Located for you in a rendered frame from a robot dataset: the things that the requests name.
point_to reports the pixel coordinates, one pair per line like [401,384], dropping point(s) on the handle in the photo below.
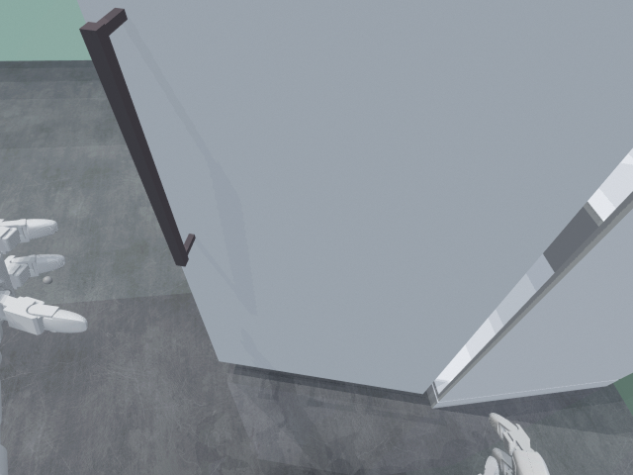
[96,37]

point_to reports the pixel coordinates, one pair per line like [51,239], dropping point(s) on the left robot hand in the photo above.
[25,313]

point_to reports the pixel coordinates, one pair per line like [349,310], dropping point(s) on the fridge door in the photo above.
[367,180]

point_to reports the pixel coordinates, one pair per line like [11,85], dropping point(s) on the right robot hand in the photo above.
[524,460]

